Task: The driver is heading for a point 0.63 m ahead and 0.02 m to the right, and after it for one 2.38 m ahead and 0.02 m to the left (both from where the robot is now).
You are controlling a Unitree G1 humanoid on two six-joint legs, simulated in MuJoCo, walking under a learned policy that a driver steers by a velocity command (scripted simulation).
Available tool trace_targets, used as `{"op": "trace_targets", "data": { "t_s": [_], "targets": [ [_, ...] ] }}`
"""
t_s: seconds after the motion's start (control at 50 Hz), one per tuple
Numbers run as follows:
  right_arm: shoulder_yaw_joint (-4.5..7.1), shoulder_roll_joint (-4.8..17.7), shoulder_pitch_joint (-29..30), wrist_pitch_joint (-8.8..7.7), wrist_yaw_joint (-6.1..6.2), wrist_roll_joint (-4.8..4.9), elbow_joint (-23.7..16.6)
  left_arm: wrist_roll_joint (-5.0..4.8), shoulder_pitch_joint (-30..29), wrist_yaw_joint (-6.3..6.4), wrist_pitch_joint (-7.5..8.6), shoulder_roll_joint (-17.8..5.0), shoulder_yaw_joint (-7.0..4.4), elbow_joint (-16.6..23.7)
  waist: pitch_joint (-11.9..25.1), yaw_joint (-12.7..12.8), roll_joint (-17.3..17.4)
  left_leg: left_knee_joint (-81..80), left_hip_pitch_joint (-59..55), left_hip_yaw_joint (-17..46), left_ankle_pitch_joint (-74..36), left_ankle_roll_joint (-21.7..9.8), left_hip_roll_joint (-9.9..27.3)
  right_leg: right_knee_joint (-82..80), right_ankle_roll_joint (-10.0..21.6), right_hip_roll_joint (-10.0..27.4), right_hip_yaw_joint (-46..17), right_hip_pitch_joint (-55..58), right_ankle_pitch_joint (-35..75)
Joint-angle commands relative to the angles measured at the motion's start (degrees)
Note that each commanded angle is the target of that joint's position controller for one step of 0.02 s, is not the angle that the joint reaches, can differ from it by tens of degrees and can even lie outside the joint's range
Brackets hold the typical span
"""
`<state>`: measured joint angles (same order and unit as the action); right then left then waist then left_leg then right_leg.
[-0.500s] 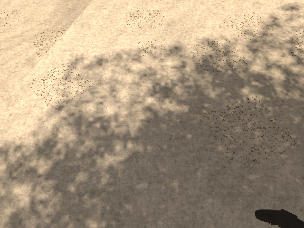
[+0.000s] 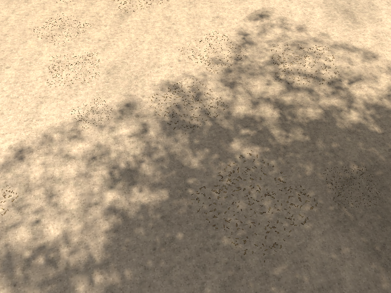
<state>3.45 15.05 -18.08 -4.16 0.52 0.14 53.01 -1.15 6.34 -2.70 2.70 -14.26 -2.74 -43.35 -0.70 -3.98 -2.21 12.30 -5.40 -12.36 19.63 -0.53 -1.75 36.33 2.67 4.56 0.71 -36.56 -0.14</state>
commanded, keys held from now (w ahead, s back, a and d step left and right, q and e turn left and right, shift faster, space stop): w+e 0.14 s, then w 0.14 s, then w+q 0.36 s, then q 0.08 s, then no key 0.28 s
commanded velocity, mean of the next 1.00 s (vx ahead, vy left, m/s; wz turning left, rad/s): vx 0.41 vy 0.00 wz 0.03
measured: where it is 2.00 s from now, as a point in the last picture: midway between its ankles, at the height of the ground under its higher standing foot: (200, 259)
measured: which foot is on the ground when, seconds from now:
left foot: down 0.00-0.06, up 0.08-0.58, down 0.60-1.00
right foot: up 0.00-0.06, down 0.08-0.62, up 0.64-1.00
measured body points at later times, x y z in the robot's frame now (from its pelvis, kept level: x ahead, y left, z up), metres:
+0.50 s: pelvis +0.28 -0.03 +0.01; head +0.31 -0.04 +0.46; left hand +0.38 +0.24 -0.11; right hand +0.44 -0.30 -0.10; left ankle +0.49 +0.09 -0.69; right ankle +0.17 -0.11 -0.73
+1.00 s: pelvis +0.53 +0.00 +0.01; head +0.57 +0.01 +0.46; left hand +0.68 +0.27 -0.09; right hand +0.66 -0.27 -0.10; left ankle +0.50 +0.07 -0.73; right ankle +0.68 -0.15 -0.70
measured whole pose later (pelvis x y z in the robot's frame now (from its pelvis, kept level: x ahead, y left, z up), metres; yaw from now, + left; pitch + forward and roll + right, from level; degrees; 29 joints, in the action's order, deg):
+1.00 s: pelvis +0.53 +0.00 +0.01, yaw +6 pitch +2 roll +1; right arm 2.6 15.7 -12.5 -1.2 0.5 0.1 44.2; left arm 0.4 7.7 0.7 3.0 -15.7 -2.5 -41.1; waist -1.8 -2.2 -2.3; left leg 21.8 10.9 4.5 12.7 -4.7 -6.9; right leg 38.1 -3.1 2.9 -3.9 -33.4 -3.5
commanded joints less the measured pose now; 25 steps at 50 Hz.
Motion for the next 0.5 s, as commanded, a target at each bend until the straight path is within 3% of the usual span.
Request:
{"op": "trace_targets", "data": {
  "t_s": [0.02,0.04,0.06,0.08,0.1,0.12,0.14,0.16,0.18,0.2,0.22,0.26,0.3,0.38,0.44,0.5],
  "targets": [
    [2.72,11.6,0.2,1.09,0.9,0.51,-2.6,-0.13,-4.6,-1.15,0.74,-5.0,-1.41,7.0,-1.5,1.9,6.8,7.2,-3.1,2.4,-53.8,-6.5,18.3,-0.9,2.7,-3.4,4.6,0.3,-8.2],
    [2.93,12.3,0.8,1.58,1.25,0.47,-3.0,-0.15,-0.1,-1.18,0.55,-6.6,-2.35,6.4,1.6,4.7,8.0,14.3,-2.6,1.5,-62.4,-5.8,17.9,-0.7,4.0,-5.7,6.0,6.7,-10.6],
    [2.86,12.4,1.8,1.95,1.55,0.61,-3.4,-0.29,8.2,-0.8,0.49,-9.3,-3.93,4.6,5.9,9.4,7.3,25.3,1.2,0.2,-63.4,-4.2,16.1,-4.2,6.0,-8.0,6.3,18.5,-7.9],
    [2.36,11.5,1.6,1.51,1.72,0.18,-4.6,-0.17,17.7,0.39,0.03,-13.8,-5.96,2.5,11.4,13.5,2.6,41.7,14.3,0.1,-49.1,-1.9,13.8,-6.3,9.3,-3.5,-3.1,36.4,-6.2],
    [-0.45,2.3,-3.8,-0.34,0.53,-1.66,-7.5,-0.41,17.5,0.99,0.12,-19.7,-6.87,2.5,15.9,7.1,-12.3,62.2,41.4,3.7,6.7,1.7,1.5,-9.7,19.7,11.5,-34.7,56.7,-11.4],
    [-0.04,6.3,0.9,-3.04,-0.58,0.3,-8.3,0.15,19.8,1.02,0.67,-15.7,-5.57,3.9,23.3,10.7,-7.3,69.8,48.9,17.0,14.2,1.1,-0.5,-17.4,22.8,15.6,-48.8,61.8,-14.7],
    [0.69,8.7,6.5,-4.39,-1.2,2.32,-10.2,0.63,18.0,1.09,1.12,-12.6,-4.71,3.6,15.8,11.6,-4.7,69.0,53.7,18.4,9.2,-0.4,2.8,-18.1,19.4,13.4,-39.6,57.5,-11.0],
    [0.34,8.2,7.1,-4.92,-1.15,2.1,-10.1,0.37,14.2,1.19,1.36,-10.4,-4.08,3.9,10.7,9.1,0.2,63.7,51.9,17.8,4.1,-1.1,5.7,-18.1,17.0,11.0,-31.2,48.9,-6.1],
    [0.67,8.2,7.1,-4.74,-0.8,0.89,-9.2,0.6,9.9,1.21,1.39,-8.5,-3.44,4.9,7.0,6.6,2.7,58.5,48.0,16.9,1.6,-0.8,7.7,-18.9,15.4,9.2,-25.6,40.1,0.3],
    [1.15,8.7,6.0,-3.91,-0.75,0.38,-8.7,1.27,7.4,1.35,1.46,-6.7,-2.7,5.8,5.6,4.6,2.1,55.9,43.7,17.0,0.1,-0.4,9.1,-20.4,14.8,7.7,-22.0,34.2,4.9],
    [1.26,8.3,4.8,-2.99,-0.82,0.19,-8.5,1.53,6.6,1.39,1.53,-6.7,-2.58,6.1,4.9,3.4,1.3,54.0,41.1,16.8,-0.7,0.1,9.5,-21.9,14.8,7.2,-20.7,30.5,6.7],
    [0.94,6.4,4.3,-1.68,-0.65,-0.41,-8.6,1.08,7.2,1.63,2.05,-8.0,-2.83,5.4,3.6,2.7,1.0,49.3,39.8,15.4,-3.1,1.8,9.7,-24.1,15.1,6.4,-16.7,26.1,10.7],
    [0.47,5.2,7.4,-1.14,-0.47,-0.59,-9.6,1.01,8.4,2.25,2.25,-9.3,-3.13,4.4,1.8,3.4,0.2,42.6,41.6,14.6,-9.6,3.1,9.8,-25.6,14.1,5.3,-12.8,25.0,11.6],
    [-0.3,4.1,13.7,-1.44,-1.24,0.28,-10.6,1.02,10.4,2.62,2.33,-9.4,-2.86,2.8,0.1,6.8,-1.1,27.3,39.5,12.9,-26.2,2.0,8.3,-26.9,10.0,2.8,-5.8,25.9,5.8],
    [-0.44,4.5,17.3,-1.55,-1.95,1.09,-11.9,1.08,12.6,2.41,2.53,-10.1,-3.0,0.8,-1.6,8.6,-1.3,22.6,40.6,12.9,-28.7,0.5,7.3,-27.4,9.4,5.5,-5.4,30.8,2.0],
    [-0.37,5.1,19.7,-1.65,-3.06,1.27,-13.8,0.97,13.6,2.63,1.89,-10.5,-3.32,-0.9,-3.0,8.9,-0.9,20.2,45.4,13.6,-22.3,-1.8,6.2,-24.9,8.5,8.7,-4.5,39.2,6.2]
  ]
}}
